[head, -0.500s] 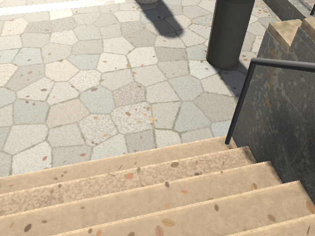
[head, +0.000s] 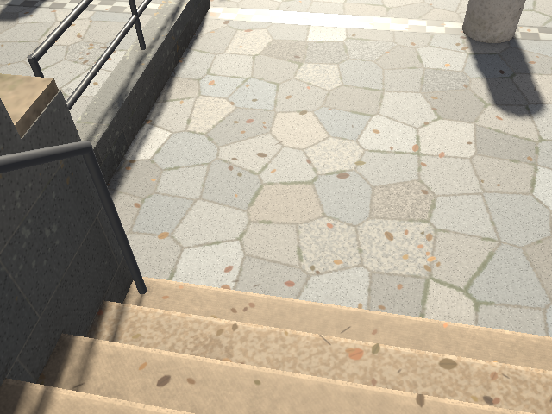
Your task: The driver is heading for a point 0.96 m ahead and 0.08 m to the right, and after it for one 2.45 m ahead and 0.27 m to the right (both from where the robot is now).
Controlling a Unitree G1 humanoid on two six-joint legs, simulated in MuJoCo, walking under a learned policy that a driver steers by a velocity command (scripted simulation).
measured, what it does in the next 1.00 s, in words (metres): goes down: left foot 0.18 m lower, then right foot 0.18 m lower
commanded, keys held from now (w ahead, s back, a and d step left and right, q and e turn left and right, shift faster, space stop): w+q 0.16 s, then w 0.04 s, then w+e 0.22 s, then e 0.58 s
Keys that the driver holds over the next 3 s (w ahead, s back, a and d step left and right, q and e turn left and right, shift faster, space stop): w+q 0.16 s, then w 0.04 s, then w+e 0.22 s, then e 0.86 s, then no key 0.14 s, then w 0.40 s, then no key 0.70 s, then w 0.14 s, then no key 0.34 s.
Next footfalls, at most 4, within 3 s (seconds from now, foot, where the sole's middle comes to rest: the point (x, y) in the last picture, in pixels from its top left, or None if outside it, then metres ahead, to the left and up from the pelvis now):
0.20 left None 0.23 0.16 -0.93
0.86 right None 0.45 -0.04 -1.11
1.54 left None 0.42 0.25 -0.98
1.76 left None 0.56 0.24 -1.11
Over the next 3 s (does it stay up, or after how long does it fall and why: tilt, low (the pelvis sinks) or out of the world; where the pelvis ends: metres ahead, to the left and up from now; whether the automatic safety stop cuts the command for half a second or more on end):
stays up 0.52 0.14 -0.34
